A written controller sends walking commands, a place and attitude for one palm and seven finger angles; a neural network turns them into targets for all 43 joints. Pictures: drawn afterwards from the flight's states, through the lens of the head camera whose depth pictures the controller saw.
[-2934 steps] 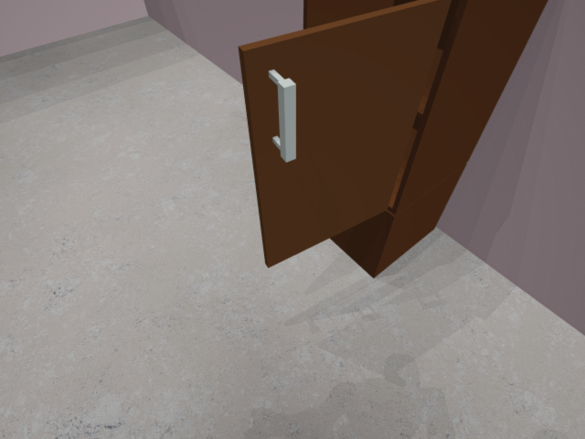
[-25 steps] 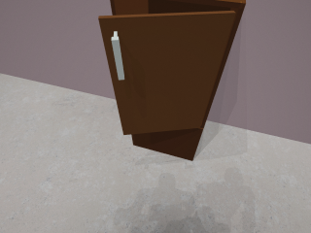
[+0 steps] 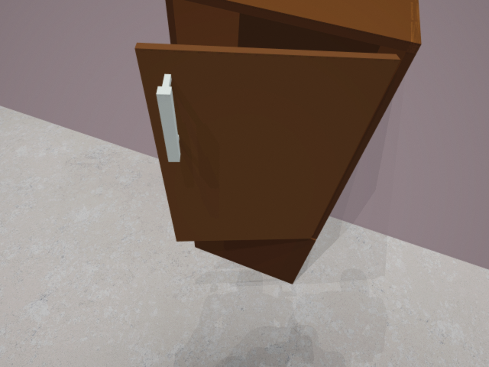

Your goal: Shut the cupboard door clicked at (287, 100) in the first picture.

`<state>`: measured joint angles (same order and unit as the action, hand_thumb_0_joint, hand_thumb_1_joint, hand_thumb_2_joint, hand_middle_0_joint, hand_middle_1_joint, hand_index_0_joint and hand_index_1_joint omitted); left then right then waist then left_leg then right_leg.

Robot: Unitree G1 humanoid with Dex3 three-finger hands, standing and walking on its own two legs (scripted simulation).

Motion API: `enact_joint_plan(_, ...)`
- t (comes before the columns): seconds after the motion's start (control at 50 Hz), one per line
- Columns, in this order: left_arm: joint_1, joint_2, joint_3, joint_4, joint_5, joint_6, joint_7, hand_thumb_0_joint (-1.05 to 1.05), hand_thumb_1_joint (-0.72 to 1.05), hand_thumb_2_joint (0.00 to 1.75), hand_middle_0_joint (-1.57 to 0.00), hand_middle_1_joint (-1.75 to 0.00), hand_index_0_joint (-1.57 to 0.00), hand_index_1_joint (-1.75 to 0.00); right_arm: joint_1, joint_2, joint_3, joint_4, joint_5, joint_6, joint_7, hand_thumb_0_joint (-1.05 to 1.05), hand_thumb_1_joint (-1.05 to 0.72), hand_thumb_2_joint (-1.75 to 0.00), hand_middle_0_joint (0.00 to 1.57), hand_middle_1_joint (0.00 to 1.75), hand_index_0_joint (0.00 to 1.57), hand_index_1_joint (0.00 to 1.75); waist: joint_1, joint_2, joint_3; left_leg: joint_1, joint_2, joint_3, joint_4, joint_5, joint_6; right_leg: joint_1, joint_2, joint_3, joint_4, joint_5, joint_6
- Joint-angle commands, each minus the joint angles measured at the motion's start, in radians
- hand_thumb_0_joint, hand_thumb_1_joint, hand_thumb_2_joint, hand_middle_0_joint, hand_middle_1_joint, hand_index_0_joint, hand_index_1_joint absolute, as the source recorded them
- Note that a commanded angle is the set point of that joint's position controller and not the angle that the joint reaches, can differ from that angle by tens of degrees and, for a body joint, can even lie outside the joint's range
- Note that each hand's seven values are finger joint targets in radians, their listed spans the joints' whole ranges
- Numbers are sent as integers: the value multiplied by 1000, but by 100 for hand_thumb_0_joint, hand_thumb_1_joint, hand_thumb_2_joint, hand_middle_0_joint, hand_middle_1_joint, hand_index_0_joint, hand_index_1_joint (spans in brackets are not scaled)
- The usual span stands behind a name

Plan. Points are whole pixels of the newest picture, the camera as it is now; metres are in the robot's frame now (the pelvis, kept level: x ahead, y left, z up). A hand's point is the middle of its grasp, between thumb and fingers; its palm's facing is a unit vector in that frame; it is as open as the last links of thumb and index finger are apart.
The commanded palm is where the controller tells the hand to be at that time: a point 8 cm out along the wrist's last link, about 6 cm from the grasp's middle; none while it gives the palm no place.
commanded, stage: come to a stop and stand still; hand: left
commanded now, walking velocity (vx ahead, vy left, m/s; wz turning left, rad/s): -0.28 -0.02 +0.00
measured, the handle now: (171, 120) +0.47 +0.16 +0.14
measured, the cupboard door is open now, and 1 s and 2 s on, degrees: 24 24 24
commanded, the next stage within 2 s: none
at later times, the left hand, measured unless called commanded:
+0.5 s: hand out of the picture +0.10 +0.16 -0.18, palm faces +0.09 -0.97 -0.21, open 7.3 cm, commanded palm none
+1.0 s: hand out of the picture +0.02 +0.17 -0.15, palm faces +0.02 -0.96 -0.27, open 7.4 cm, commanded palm none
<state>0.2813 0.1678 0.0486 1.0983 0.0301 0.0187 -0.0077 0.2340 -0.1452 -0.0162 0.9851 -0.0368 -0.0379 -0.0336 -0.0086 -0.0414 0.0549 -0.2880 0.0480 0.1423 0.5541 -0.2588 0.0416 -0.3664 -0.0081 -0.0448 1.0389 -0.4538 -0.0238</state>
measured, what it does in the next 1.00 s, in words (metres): steps on the spot: right foot, then left foot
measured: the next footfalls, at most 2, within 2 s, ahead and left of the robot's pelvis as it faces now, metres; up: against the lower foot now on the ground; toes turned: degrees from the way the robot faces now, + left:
right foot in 0.18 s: +0.08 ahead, -0.13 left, +0.00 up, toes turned -1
left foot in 0.48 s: +0.07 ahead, +0.08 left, +0.00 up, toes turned +3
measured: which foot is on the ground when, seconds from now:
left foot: down 0.00-0.20, up 0.22-0.46, down 0.48-1.00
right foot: up 0.00-0.16, down 0.18-1.00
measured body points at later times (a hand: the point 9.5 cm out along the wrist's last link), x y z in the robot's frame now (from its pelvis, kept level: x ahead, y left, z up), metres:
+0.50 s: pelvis +0.03 -0.03 -0.01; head +0.08 -0.01 +0.44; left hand +0.09 +0.22 -0.16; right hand +0.12 -0.28 -0.15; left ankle +0.03 +0.08 -0.74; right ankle +0.07 -0.18 -0.73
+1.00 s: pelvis -0.02 -0.02 +0.00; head -0.03 -0.05 +0.45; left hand +0.02 +0.22 -0.13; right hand -0.02 -0.26 -0.17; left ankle +0.02 +0.08 -0.73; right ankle +0.04 -0.13 -0.73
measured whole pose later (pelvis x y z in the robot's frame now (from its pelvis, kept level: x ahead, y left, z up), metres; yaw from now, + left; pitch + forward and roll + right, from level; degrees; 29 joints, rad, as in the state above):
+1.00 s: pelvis -0.02 -0.02 +0.00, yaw +0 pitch -2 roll +2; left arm 0.30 0.17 0.01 0.96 0.03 0.02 0.02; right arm 0.36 -0.21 -0.03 0.98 -0.03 0.03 0.00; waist -0.01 0.03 -0.01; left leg -0.26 -0.03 0.10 0.49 -0.21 0.04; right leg -0.33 -0.03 -0.02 0.57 -0.24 -0.02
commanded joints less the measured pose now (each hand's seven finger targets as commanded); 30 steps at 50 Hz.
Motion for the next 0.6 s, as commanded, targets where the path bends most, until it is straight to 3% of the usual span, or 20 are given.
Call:
enact_joint_plan(0.0,29,19,0,-66,-14,-2,12,0,90,90,-20,-30,-20,-30,37,-150,-21,-8,6,2,-22,0,-90,-90,20,30,20,30,22,114,-18,40,241,-175,-245,539,96,17,-49,33,-189,87,40)
enact_joint_plan(0.06,51,30,-1,-61,-13,5,21,0,90,90,-20,-30,-20,-30,11,-182,-36,5,15,23,-17,0,-90,-90,20,30,20,30,24,166,-97,103,222,-135,-181,498,94,95,-23,-19,-374,166,51)
enact_joint_plan(0.1,73,64,9,-65,-7,1,23,0,90,90,-20,-30,-20,-30,-1,-179,-46,12,23,37,-12,0,-90,-90,20,30,20,30,41,156,-72,52,186,-124,-129,377,55,162,-15,-12,-507,303,44)
enact_joint_plan(0.12,76,92,14,-69,-2,-4,27,0,90,90,-20,-30,-20,-30,-1,-165,-51,9,26,43,-7,0,-90,-90,20,30,20,30,44,111,-66,33,137,-102,-90,284,17,173,-43,46,-565,432,33)
enact_joint_plan(0.14,63,138,21,-80,4,-13,33,0,90,90,-20,-30,-20,-30,9,-139,-54,4,30,50,-2,0,-90,-90,20,30,20,30,36,-2,-60,6,66,-64,-13,147,-27,162,-130,169,-590,612,-6)
enact_joint_plan(0.16,29,190,27,-92,7,-15,34,0,90,90,-20,-30,-20,-30,44,-109,-53,0,33,60,6,0,-90,-90,20,30,20,30,13,-106,-59,-25,-11,-24,69,-56,-57,152,-256,272,-634,724,-75)
enact_joint_plan(0.18,8,222,28,-97,3,-14,32,0,90,90,-20,-30,-20,-30,77,-95,-55,8,33,73,10,0,-90,-90,20,30,20,30,0,-127,-79,18,-43,-35,178,-220,-66,112,-342,297,-692,722,-136)
enact_joint_plan(0.2,-12,221,32,-108,4,-11,36,0,90,90,-20,-30,-20,-30,63,-84,-57,3,30,83,9,0,-90,-90,20,30,20,30,4,-86,-50,11,-44,-62,259,-282,-64,89,-347,313,-700,777,-167)
enact_joint_plan(0.24,-8,203,40,-97,4,-15,51,0,90,90,-20,-30,-20,-30,21,-103,-54,-5,29,82,1,0,-90,-90,20,30,20,30,35,-204,-71,-132,-37,-120,388,-331,-67,237,-347,313,-623,1097,-200)
enact_joint_plan(0.28,-9,206,46,-105,6,-11,59,0,90,90,-20,-30,-20,-30,-8,-120,-56,-23,37,79,2,0,-90,-90,20,30,20,30,49,-207,-105,-174,-45,-156,415,-339,-74,323,-348,276,-597,1166,-206)
enact_joint_plan(0.34,-36,212,54,-127,6,-5,62,0,90,90,-20,-30,-20,-30,-18,-113,-50,-30,36,77,10,0,-90,-90,20,30,20,30,46,-175,-147,-135,-46,-145,279,-270,-85,345,-319,235,-579,1095,-176)
enact_joint_plan(0.38,-65,210,54,-135,5,-2,60,0,90,90,-20,-30,-20,-30,15,-108,-49,-23,36,74,13,0,-90,-90,20,30,20,30,25,-186,-162,-60,-49,-127,115,-169,-87,315,-292,209,-556,995,-146)
enact_joint_plan(0.42,-84,189,48,-141,-7,5,56,0,90,90,-20,-30,-20,-30,71,-115,-47,1,31,67,15,0,-90,-90,20,30,20,30,-9,-112,-167,126,-36,-107,-137,106,-83,197,-226,160,-502,714,-71)
enact_joint_plan(0.44,-65,145,37,-152,-15,13,54,0,90,90,-20,-30,-20,-30,62,-169,-54,-8,22,56,14,0,-90,-90,20,30,20,30,-1,58,-166,216,78,-213,-200,249,-52,76,-144,103,-435,434,-16)
enact_joint_plan(0.46,-61,94,25,-165,-19,22,51,0,90,90,-20,-30,-20,-30,34,-240,-66,-34,11,54,10,0,-90,-90,20,30,20,30,3,304,-119,142,265,-394,-249,475,36,1,-37,15,-330,-3,44)
enact_joint_plan(0.48,27,139,3,-136,-30,-6,80,0,90,90,-20,-30,-20,-30,-48,-261,-86,-107,34,44,21,0,-90,-90,20,30,20,30,17,315,-271,214,205,-198,-18,757,33,56,-56,52,-248,26,8)
enact_joint_plan(0.5,23,113,-3,-161,-23,-19,71,0,90,90,-20,-30,-20,-30,-65,-247,-65,-143,21,37,17,0,-90,-90,20,30,20,30,29,313,-257,291,179,-180,19,933,39,-6,-32,-31,-350,85,10)
enact_joint_plan(0.52,-32,117,-2,-167,-13,-12,66,0,90,90,-20,-30,-20,-30,-9,-199,-69,-136,15,30,8,0,-90,-90,20,30,20,30,-8,442,-250,287,156,-209,-6,1053,5,-7,-21,-27,-298,113,12)
enact_joint_plan(0.54,-71,129,-3,-180,-10,-5,64,0,90,90,-20,-30,-20,-30,15,-194,-66,-133,13,38,2,0,-90,-90,20,30,20,30,-19,436,-176,250,164,-211,-32,1045,17,-34,-13,-14,-244,26,4)
enact_joint_plan(0.58,-49,112,-7,-189,-11,8,57,0,90,90,-20,-30,-20,-30,-4,-180,-52,-155,13,43,-4,0,-90,-90,20,30,20,30,8,291,-49,71,184,-222,-95,721,67,-1,-19,14,-264,-25,-3)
